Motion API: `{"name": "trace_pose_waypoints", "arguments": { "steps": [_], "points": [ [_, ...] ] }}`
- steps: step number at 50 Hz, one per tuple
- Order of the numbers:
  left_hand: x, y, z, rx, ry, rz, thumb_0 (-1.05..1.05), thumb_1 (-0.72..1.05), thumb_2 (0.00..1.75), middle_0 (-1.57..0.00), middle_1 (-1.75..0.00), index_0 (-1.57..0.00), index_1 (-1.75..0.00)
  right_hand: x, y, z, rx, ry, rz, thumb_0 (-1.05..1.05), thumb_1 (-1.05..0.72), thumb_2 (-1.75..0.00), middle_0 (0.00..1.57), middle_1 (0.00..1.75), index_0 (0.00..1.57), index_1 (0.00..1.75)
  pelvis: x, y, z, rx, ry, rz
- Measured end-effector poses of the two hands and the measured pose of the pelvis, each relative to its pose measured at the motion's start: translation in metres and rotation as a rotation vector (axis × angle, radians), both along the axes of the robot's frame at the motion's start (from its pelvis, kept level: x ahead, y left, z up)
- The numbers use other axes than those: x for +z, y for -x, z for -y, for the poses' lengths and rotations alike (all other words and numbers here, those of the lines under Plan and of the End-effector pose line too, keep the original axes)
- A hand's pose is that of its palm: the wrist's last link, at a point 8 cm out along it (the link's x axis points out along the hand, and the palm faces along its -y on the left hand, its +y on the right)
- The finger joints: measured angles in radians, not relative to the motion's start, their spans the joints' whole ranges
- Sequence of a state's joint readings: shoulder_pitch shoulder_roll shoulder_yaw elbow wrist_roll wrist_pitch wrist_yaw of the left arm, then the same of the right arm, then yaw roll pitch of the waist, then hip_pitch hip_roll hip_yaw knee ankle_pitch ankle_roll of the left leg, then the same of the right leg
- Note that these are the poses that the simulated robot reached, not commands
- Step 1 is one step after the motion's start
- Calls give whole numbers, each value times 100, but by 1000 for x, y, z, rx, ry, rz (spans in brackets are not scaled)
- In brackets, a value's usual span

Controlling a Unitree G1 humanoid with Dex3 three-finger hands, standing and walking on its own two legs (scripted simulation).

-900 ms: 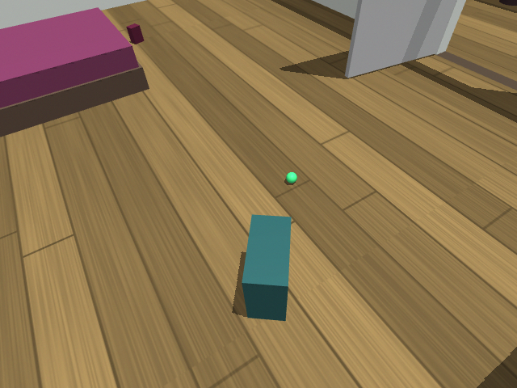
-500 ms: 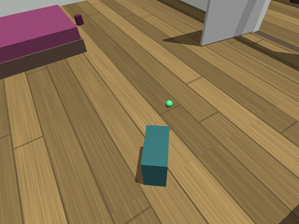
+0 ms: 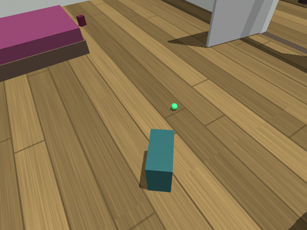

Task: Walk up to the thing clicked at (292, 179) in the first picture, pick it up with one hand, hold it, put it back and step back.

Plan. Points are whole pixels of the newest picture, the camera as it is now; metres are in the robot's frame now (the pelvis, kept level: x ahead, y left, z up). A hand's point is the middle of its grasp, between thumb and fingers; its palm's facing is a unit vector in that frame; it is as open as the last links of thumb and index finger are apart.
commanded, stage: stand
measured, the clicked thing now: (174, 106) +1.25 -0.10 -0.75
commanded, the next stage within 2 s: walk up in 0.22 s
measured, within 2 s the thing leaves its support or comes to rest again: neither
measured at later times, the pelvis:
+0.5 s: pelvis -0.02 +0.03 -0.02, yaw -15 degrees
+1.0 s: pelvis +0.01 +0.05 -0.03, yaw -42 degrees
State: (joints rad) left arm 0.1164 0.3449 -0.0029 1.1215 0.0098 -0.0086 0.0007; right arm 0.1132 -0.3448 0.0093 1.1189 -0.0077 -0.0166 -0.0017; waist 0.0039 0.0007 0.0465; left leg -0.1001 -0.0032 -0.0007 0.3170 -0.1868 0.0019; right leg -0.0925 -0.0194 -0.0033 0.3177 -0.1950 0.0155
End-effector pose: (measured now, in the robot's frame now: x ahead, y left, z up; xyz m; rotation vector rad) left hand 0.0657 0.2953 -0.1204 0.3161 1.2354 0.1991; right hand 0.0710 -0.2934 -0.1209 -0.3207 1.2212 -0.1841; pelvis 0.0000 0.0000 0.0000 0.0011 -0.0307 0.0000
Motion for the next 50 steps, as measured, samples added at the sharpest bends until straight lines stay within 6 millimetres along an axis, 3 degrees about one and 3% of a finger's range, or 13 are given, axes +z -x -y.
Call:
{"name": "trace_pose_waypoints", "arguments": {
  "steps": [12,20,24,28,37,43,50],
  "points": [
    [-1,0,-1,-6,1,3,1,91,89,-20,-30,-20,-30,1,-1,1,-7,0,7,0,-90,-90,21,30,20,30,-1,1,-1,-9,2,-1],
    [-7,-17,-22,-191,-50,-23,1,90,89,-20,-30,-20,-30,7,0,17,-143,41,185,0,-90,-90,21,30,20,30,-19,20,-23,-165,-3,-19],
    [-1,-42,-24,-266,-71,-6,1,91,89,-20,-30,-20,-30,14,22,16,-204,51,222,0,-90,-90,21,30,20,30,-17,23,-29,-242,2,-13],
    [10,-71,-14,-352,-57,24,1,91,89,-20,-30,-20,-30,15,51,13,-263,41,222,0,-90,-90,21,30,20,30,-13,22,-27,-314,4,-11],
    [18,-128,26,-555,-120,140,1,91,89,-20,-30,-20,-30,-22,117,27,-430,8,175,1,-90,-90,21,30,20,30,-36,18,-11,-470,13,-3],
    [28,-154,47,-679,-118,132,1,90,89,-20,-30,-20,-30,-13,139,13,-530,14,195,1,-91,-90,20,30,20,29,-26,10,-21,-604,-7,-10],
    [19,-218,68,-850,-65,196,1,90,89,-20,-30,-20,-30,-6,179,-19,-665,106,160,1,-91,-90,21,30,20,30,-33,-10,-50,-741,-10,-19]
  ]
}}
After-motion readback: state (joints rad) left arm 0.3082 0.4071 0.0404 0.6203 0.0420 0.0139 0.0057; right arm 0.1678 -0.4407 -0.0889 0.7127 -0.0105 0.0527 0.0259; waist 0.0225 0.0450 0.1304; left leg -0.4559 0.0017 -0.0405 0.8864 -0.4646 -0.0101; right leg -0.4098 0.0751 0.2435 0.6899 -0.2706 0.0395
